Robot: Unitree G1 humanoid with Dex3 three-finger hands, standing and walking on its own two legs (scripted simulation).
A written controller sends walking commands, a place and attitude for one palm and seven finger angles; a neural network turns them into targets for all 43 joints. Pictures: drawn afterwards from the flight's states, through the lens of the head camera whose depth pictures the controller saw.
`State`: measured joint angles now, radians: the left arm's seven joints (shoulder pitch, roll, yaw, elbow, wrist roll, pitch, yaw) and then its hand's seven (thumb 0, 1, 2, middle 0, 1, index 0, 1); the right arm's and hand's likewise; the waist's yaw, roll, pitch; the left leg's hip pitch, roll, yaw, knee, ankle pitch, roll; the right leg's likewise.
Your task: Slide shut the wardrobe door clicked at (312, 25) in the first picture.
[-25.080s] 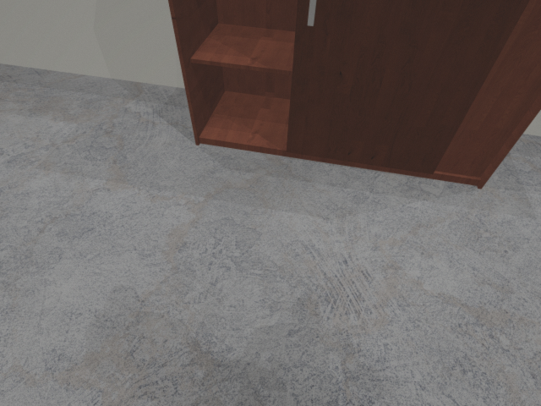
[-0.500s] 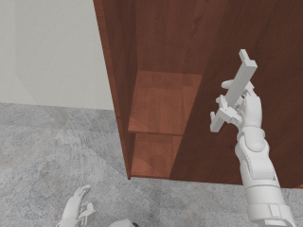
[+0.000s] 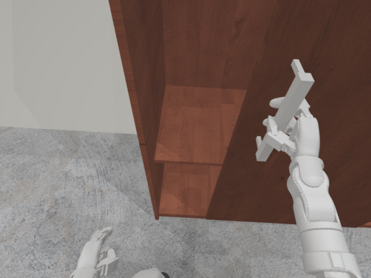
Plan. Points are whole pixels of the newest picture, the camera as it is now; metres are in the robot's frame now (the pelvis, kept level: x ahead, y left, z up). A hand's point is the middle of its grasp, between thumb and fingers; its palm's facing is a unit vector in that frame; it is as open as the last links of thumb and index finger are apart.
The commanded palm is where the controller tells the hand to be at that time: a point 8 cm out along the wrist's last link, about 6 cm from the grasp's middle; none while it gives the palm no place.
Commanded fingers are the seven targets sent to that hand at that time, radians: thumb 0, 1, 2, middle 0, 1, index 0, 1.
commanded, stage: step sideways, sliding the door along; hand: right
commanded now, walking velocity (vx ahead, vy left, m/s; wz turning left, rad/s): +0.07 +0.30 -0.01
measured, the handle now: (276, 117) +0.43 -0.18 +0.11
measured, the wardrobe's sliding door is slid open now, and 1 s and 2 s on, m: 0.25 0.25 0.25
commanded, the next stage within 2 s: stop walking and hold the door there in 0.06 s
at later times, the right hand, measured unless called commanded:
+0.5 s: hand (272, 133) +0.38 -0.15 +0.12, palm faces +0.11 +0.99 -0.13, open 6.0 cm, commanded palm +0.35 -0.18 +0.12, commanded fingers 0.00 -0.90 -0.90 0.45 1.40 0.45 1.40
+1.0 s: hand (275, 134) +0.37 -0.16 +0.12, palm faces -0.02 +0.99 -0.12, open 6.1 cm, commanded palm +0.36 -0.18 +0.12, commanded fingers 0.00 -0.90 -0.90 0.45 1.40 0.45 1.40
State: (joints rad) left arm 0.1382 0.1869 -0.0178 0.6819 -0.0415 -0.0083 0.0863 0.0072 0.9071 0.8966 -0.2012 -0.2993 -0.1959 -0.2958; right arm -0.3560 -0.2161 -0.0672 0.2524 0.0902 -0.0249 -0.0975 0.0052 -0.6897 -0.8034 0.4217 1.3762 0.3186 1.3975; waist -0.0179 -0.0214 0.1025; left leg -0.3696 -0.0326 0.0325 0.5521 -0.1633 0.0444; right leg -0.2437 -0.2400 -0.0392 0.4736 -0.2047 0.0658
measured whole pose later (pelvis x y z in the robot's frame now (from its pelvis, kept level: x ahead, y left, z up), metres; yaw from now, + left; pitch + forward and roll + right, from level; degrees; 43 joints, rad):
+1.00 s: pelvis +0.02 -0.08 +0.01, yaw +1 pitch -1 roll -2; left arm 0.11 0.14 -0.05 0.71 -0.02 -0.03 0.09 0.01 0.91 0.90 -0.20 -0.30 -0.20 -0.30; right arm -0.31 -0.10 0.11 0.24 0.05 -0.04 -0.14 0.01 -0.69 -0.73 0.39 1.38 0.32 1.39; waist -0.02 -0.01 0.06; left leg -0.31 0.11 -0.07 0.48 -0.15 -0.08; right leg -0.18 -0.10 -0.12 0.44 -0.22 0.07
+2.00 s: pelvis +0.04 -0.08 -0.01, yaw -1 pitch +3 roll -1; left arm 0.26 0.22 -0.01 0.67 -0.02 -0.22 0.02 0.01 0.91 0.90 -0.20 -0.30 -0.20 -0.30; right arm -0.27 -0.15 -0.01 0.36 0.07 -0.20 0.02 -0.02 0.55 -0.20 0.31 1.19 0.26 1.15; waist 0.00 0.00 -0.04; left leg -0.45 0.10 -0.04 0.65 -0.26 -0.07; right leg -0.35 -0.08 -0.03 0.63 -0.34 0.07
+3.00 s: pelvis +0.04 -0.08 -0.01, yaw -3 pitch +1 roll +0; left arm 0.22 0.23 -0.03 0.61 -0.03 -0.26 0.05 0.01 0.90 0.90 -0.20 -0.30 -0.20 -0.30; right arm 0.16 -0.24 -0.08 -0.04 0.16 -0.16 0.19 -0.02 0.55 -0.20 0.25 1.15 0.25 1.15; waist -0.03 -0.03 -0.05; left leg -0.41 0.10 0.01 0.69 -0.31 -0.07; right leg -0.34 -0.09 0.02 0.70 -0.38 0.07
